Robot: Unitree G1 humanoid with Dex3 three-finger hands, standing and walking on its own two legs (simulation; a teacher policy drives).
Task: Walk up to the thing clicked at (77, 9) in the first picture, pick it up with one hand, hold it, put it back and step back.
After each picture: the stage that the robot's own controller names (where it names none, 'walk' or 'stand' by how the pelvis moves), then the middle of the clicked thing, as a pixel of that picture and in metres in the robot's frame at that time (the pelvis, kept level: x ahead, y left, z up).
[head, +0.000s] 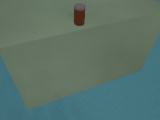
stand; (79, 15) +0.89 +0.01 -0.01
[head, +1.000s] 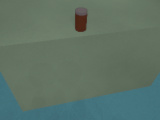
walk; (80, 20) +0.79 +0.03 +0.02
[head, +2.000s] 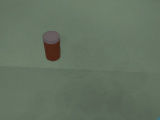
walk; (52, 46) +0.52 +0.18 +0.01
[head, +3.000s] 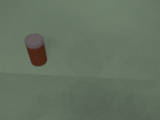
stand; (36, 50) +0.49 +0.18 +0.03
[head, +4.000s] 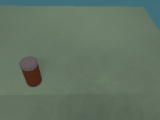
walk; (31, 72) +0.45 +0.21 -0.01
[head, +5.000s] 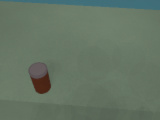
stand; (40, 78) +0.40 +0.18 -0.01
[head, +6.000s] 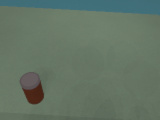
stand; (32, 88) +0.36 +0.19 -0.01
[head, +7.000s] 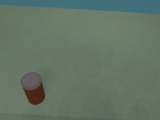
stand; (34, 89) +0.36 +0.18 -0.01
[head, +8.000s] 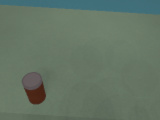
stand; (34, 88) +0.36 +0.18 -0.01
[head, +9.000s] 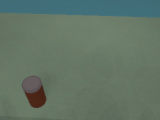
rise first; (35, 92) +0.35 +0.20 -0.01
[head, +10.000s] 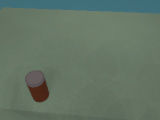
go down; (38, 86) +0.37 +0.19 +0.00
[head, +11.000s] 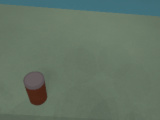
go down; (36, 89) +0.36 +0.17 +0.01
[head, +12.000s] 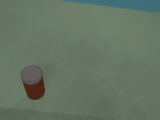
approach; (33, 83) +0.36 +0.18 +0.01
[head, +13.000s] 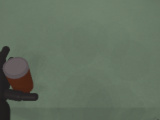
close; (19, 77) +0.36 +0.19 +0.05
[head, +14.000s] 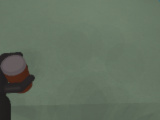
lift; (18, 75) +0.37 +0.19 +0.05
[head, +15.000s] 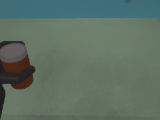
lift; (17, 67) +0.32 +0.18 +0.19
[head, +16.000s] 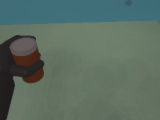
hold; (28, 61) +0.34 +0.15 +0.20
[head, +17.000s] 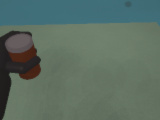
hold; (24, 57) +0.34 +0.16 +0.22
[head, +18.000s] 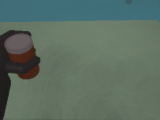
hold; (24, 57) +0.34 +0.16 +0.21
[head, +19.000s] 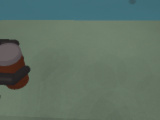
crouch; (12, 67) +0.31 +0.20 +0.20
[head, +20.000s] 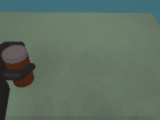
crouch; (19, 67) +0.36 +0.19 +0.14
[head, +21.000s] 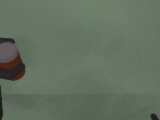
lower; (10, 62) +0.41 +0.21 +0.05
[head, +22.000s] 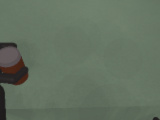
lower; (13, 67) +0.40 +0.20 +0.05
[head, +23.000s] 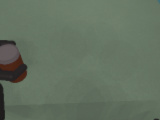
lower; (12, 64) +0.41 +0.20 +0.06
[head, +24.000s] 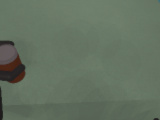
lower; (10, 64) +0.41 +0.21 +0.06
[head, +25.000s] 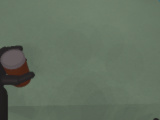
open; (17, 69) +0.39 +0.20 +0.05
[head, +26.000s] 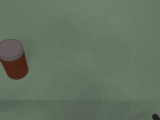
rise; (14, 60) +0.40 +0.19 +0.06
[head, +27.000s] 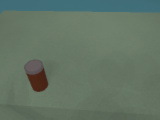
sink last; (37, 76) +0.41 +0.20 +0.03
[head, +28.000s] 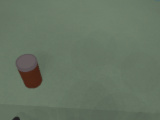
stand; (30, 72) +0.39 +0.19 +0.03
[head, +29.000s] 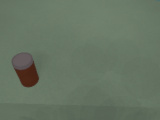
stand; (26, 70) +0.41 +0.20 +0.05
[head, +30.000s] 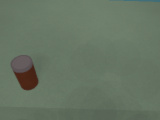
stand; (25, 73) +0.40 +0.20 +0.05
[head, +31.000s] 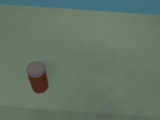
stand; (38, 78) +0.41 +0.18 +0.00
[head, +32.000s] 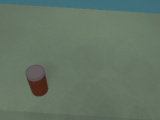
stand; (37, 81) +0.39 +0.17 -0.01
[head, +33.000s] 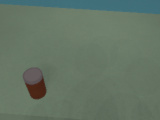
stand; (35, 84) +0.38 +0.18 -0.01
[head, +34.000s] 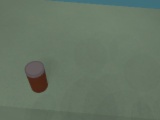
walk; (37, 77) +0.40 +0.17 -0.01
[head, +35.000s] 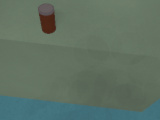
walk; (47, 19) +0.65 +0.18 +0.01
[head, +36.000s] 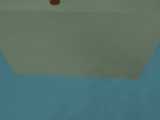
walk; out of the picture +0.97 +0.24 +0.01
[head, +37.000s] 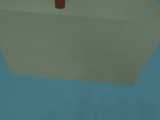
stand; out of the picture +1.01 +0.16 +0.00
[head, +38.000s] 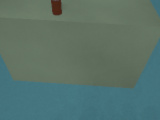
stand; (56, 5) +1.02 +0.16 -0.01
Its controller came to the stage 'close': yes
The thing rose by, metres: 0.21
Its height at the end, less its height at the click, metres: +0.00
